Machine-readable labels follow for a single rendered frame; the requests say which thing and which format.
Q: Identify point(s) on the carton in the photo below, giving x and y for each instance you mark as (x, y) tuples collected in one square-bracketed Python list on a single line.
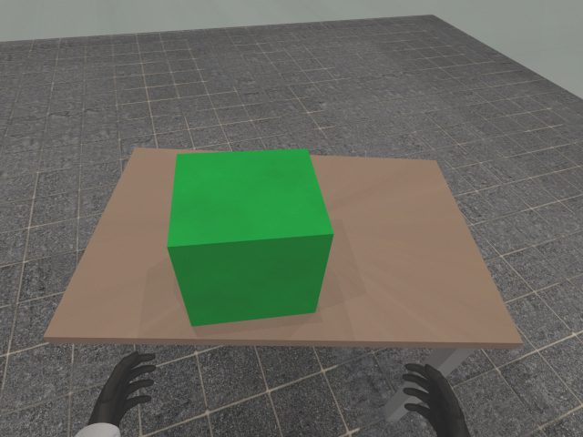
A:
[(249, 234)]

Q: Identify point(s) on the right robot hand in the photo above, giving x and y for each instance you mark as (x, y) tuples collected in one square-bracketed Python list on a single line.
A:
[(445, 415)]

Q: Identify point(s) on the table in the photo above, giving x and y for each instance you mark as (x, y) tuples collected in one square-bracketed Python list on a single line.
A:
[(403, 271)]

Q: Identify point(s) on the left robot hand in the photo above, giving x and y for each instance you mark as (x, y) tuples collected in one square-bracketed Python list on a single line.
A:
[(112, 403)]

